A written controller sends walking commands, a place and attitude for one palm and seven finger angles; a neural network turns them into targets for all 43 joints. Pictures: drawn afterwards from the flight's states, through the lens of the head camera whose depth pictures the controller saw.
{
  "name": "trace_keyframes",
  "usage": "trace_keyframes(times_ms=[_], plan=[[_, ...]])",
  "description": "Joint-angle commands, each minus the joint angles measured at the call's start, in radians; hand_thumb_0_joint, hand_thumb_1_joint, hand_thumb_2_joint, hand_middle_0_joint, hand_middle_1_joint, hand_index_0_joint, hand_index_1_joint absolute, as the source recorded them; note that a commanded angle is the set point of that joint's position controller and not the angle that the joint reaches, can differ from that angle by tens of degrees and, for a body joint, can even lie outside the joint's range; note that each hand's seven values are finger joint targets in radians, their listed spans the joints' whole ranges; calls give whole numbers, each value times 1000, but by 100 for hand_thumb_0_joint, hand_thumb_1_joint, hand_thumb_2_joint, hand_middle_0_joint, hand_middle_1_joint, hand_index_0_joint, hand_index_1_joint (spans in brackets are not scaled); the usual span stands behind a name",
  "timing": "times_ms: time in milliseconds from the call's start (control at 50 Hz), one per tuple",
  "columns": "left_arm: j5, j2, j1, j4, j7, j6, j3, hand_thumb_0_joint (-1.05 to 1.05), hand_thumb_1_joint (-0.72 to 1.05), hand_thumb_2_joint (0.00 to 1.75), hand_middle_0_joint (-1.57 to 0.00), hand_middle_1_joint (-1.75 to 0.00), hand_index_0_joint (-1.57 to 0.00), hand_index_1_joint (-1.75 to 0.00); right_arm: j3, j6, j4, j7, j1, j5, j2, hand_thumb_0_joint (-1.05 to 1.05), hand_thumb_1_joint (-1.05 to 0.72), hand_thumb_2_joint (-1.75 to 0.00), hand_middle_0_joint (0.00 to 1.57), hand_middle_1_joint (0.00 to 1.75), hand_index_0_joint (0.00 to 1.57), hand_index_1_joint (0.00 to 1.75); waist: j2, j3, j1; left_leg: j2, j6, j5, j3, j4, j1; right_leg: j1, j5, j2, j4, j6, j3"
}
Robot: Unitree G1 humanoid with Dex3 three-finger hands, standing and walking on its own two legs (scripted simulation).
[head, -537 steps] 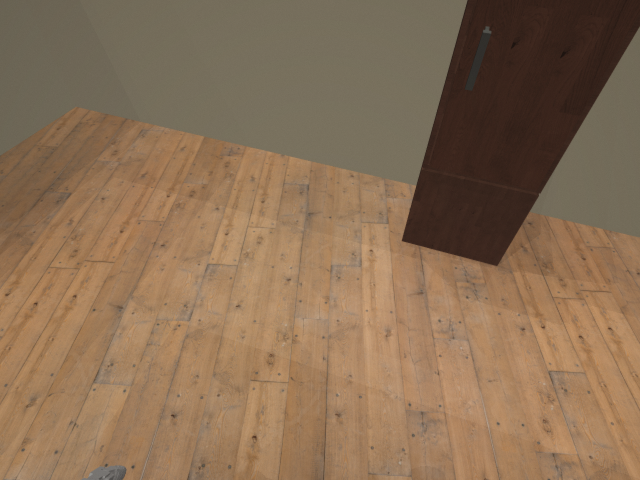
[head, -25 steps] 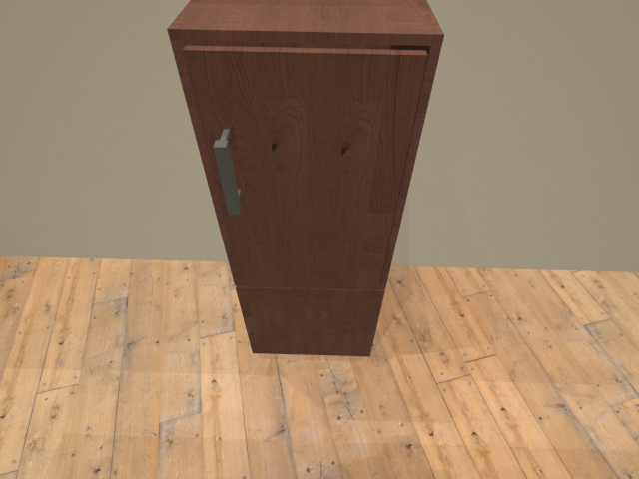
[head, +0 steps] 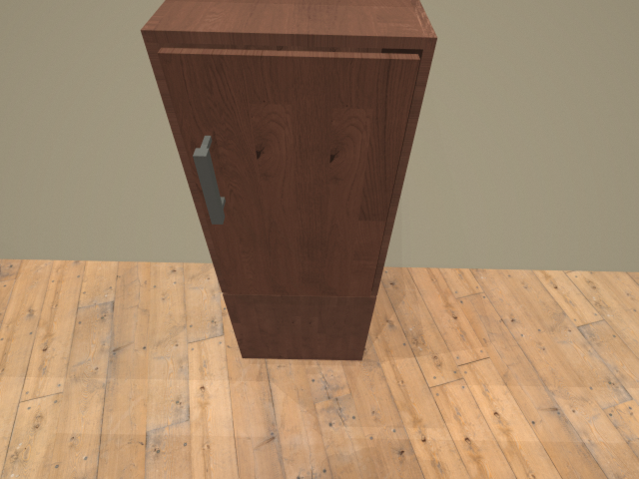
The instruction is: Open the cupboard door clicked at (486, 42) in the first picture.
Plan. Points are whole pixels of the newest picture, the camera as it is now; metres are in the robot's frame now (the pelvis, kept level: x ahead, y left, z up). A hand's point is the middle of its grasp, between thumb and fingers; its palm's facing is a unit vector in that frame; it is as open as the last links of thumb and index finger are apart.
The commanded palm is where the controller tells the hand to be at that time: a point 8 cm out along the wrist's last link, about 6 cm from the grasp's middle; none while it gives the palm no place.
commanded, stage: raise the hand with hooked fingers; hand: left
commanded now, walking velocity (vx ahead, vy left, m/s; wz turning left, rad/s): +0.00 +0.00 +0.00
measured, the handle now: (212, 181) +0.56 +0.22 +0.04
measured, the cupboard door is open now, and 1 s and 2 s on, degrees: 0 0 0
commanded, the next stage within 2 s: none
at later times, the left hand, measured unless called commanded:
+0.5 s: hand (185, 462) +0.15 +0.17 -0.05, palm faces +0.04 -1.00 +0.01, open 8.4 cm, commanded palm +0.14 +0.24 -0.04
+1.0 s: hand (137, 413) +0.19 +0.23 +0.00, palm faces +0.06 -1.00 -0.06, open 11.5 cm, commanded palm +0.17 +0.28 +0.00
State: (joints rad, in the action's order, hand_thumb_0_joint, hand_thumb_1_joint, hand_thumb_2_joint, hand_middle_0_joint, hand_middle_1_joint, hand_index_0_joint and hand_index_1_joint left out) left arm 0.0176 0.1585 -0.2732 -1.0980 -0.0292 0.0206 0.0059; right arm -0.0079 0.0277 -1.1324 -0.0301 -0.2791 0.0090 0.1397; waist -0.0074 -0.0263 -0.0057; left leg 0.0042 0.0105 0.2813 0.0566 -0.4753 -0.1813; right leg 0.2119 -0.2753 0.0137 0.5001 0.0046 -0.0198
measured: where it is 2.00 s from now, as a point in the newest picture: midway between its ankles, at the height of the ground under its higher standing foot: outside the picture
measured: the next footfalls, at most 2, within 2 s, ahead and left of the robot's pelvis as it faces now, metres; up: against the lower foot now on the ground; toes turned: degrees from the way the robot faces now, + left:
none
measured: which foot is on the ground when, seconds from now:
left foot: down 0.00-1.00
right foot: down 0.00-1.00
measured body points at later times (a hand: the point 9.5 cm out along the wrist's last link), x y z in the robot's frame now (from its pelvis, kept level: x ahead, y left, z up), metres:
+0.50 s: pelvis -0.03 -0.02 -0.08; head +0.01 -0.01 +0.37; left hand +0.14 +0.23 -0.05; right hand +0.23 -0.26 -0.09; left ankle -0.02 +0.11 -0.74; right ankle +0.00 -0.12 -0.74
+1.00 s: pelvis -0.03 -0.01 -0.06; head +0.01 +0.00 +0.39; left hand +0.18 +0.28 +0.00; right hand +0.11 -0.26 -0.15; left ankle -0.02 +0.11 -0.74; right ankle +0.00 -0.12 -0.74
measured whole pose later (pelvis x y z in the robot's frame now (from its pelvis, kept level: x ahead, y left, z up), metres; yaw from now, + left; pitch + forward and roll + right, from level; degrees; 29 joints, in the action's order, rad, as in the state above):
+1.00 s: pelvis -0.03 -0.01 -0.06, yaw +2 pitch +11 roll -2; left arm -0.34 0.30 -0.28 -0.14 0.37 0.37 -0.31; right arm -0.01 0.24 -0.60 -0.07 -0.33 -0.04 0.26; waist 0.03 0.10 0.02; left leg 0.03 0.00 0.46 -0.01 -1.00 -0.73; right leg 0.71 -0.44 0.00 0.96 0.02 -0.08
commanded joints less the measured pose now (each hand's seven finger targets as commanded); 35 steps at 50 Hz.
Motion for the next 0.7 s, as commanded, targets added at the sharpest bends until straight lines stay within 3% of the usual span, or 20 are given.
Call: trace_keyframes(times_ms=[0, 60, 80, 100, 120, 140, 160, 180, 220, 240, 260, 320, 340, 360, 400, 440, 520, 540, 640, 680], plan=[[-4, 100, -57, 29, -7, 12, -20, 0, 90, 90, -20, -30, -20, -30, 18, 13, 27, -2, -54, 4, 97, 0, -90, -90, 20, 30, 20, 30, 2, -12, 3, 95, 26, -191, -84, 88, -16, -10, 225, 93, -72, 35, 85], [-2, 110, -47, 34, -7, 13, -22, 0, 90, 90, -20, -30, -20, -30, 19, 14, 26, -3, -47, 4, 104, 0, -90, -90, 20, 30, 20, 30, 14, -10, 4, 96, 25, -224, -84, 85, -10, -22, 257, 94, -67, 36, 82], [2, 128, -140, -8, -50, 20, -26, 0, 90, 90, -20, -30, -20, -30, 27, 12, 103, 3, 59, -8, 138, 0, -90, -90, 20, 30, 20, 30, -62, -34, -36, 109, -10, -280, -45, -126, -74, -19, 658, 153, -85, 11, 138], [-195, 381, 642, 1574, -49, 243, -183, 0, 88, 89, -20, -32, -20, -32, 51, 171, 444, -32, 20, -55, 301, 0, -90, -90, 20, 30, 20, 30, 162, 492, 90, 2, 13, -393, -59, 28, 176, -117, 509, 52, 12, 35, 42], [-107, 294, 132, 1295, -89, 191, -170, 0, 85, 88, -20, -33, -20, -33, 33, 256, 394, -71, 96, -35, 204, 0, -90, -90, 20, 30, 20, 30, 297, 453, -16, 47, 13, -545, -58, 38, 251, -49, 260, 2, 62, 47, 5], [-151, 32, -129, 1143, -109, 57, -16, 0, 83, 87, -21, -34, -21, -34, 40, 286, 395, -64, 110, -57, 160, 0, -90, -90, 20, 30, 20, 30, 255, 264, 26, 48, -26, -514, -71, 42, 116, 70, 87, 0, 70, 26, -66], [-166, -42, -94, 1124, -92, 53, 7, 0, 81, 86, -21, -36, -21, -36, 46, 295, 381, -54, 64, -51, 177, 0, -90, -90, 20, 30, 20, 30, 138, 122, 46, 40, -18, -435, -79, 14, 39, 123, 102, -2, 50, 14, -77], [-166, 33, -13, 1158, -77, 104, -54, 0, 78, 85, -21, -37, -21, -37, 68, 308, 440, -46, 86, -38, 212, 0, -90, -90, 20, 30, 20, 30, 74, 19, 65, 22, -13, -321, -96, -39, -60, 189, 109, -5, 40, 12, -89], [-185, 5, -225, 990, 3, 223, -110, 0, 74, 83, -21, -40, -21, -40, 92, 308, 494, -31, 94, -12, 217, 0, -90, -90, 20, 30, 20, 30, -180, 35, 24, 6, -8, -179, -82, -131, -216, 269, 68, -20, 98, 8, -114], [-195, -7, -353, 908, 66, 286, -130, 0, 71, 82, -21, -42, -21, -42, 102, 309, 534, -14, 112, -16, 213, 0, -90, -90, 20, 30, 20, 30, -169, 50, -27, -10, -17, -169, -67, -176, -281, 274, 77, -18, 150, 16, -106], [-215, -18, -396, 902, 132, 365, -139, 0, 69, 81, -22, -43, -22, -43, 104, 305, 561, 2, 122, -13, 206, 0, -90, -90, 20, 30, 20, 30, -208, 95, -44, -18, -23, -151, -55, -230, -339, 302, 89, -20, 217, 19, -102], [-268, 63, -335, 928, 339, 602, -212, 0, 62, 78, -22, -48, -22, -48, 122, 305, 651, 31, 168, -14, 223, 0, -90, -90, 20, 30, 20, 30, -147, 165, -46, -39, -29, -61, -30, -395, -505, 387, 69, -10, 357, 27, -44], [-274, 121, -347, 901, 383, 624, -275, 0, 60, 77, -22, -50, -22, -50, 128, 298, 675, 37, 161, -21, 225, 0, -90, -90, 20, 30, 20, 30, -84, 174, -66, -43, -26, -48, -23, -428, -537, 396, 54, -2, 382, 35, -12], [-289, 141, -300, 969, 411, 615, -276, 0, 57, 76, -22, -51, -22, -51, 122, 290, 722, 36, 180, -26, 235, 0, -90, -90, 20, 30, 20, 30, -27, 232, -73, -52, -17, -19, -8, -450, -562, 400, 11, 4, 399, 34, 8], [-326, 149, -203, 1061, 421, 563, -285, 0, 53, 74, -23, -54, -23, -54, 112, 276, 785, 20, 189, -40, 226, 0, -90, -90, 20, 30, 20, 30, -29, 284, -65, -55, -7, 77, -6, -474, -595, 427, -155, 3, 378, 22, 49], [-354, 193, -45, 1225, 392, 537, -303, 0, 48, 72, -23, -57, -23, -57, 103, 268, 819, 3, 164, -40, 228, 0, -90, -90, 20, 30, 20, 30, 17, 302, -30, -45, 7, 96, -27, -513, -612, 467, -224, -4, 378, 16, 80], [-317, 204, 46, 1440, 335, 553, -279, 0, 39, 68, -24, -63, -24, -63, 89, 257, 782, -22, 80, -33, 210, 0, -90, -90, 20, 30, 20, 30, 116, 393, 25, -10, 21, -22, -55, -550, -520, 454, -19, -18, 409, 17, 60], [-315, 203, 87, 1441, 341, 549, -253, 0, 36, 67, -24, -64, -24, -64, 78, 255, 766, -26, 73, -27, 217, 0, -90, -90, 20, 30, 20, 30, 77, 373, 53, -3, 24, -29, -72, -563, -530, 476, 2, -29, 425, 17, 46], [-332, 249, 53, 1237, 410, 438, -288, 0, 25, 62, -25, -72, -25, -72, 60, 261, 717, -44, 91, -44, 231, 0, -90, -90, 20, 30, 20, 30, 79, 299, 48, -1, 19, 17, -88, -536, -569, 464, -71, -31, 369, 15, 43], [-350, 276, 24, 1222, 423, 381, -333, 0, 20, 60, -25, -75, -25, -75, 57, 256, 728, -48, 99, -51, 229, 0, -90, -90, 20, 30, 20, 30, 51, 353, 23, -8, 19, 15, -79, -503, -566, 387, -93, -14, 328, 4, 59]])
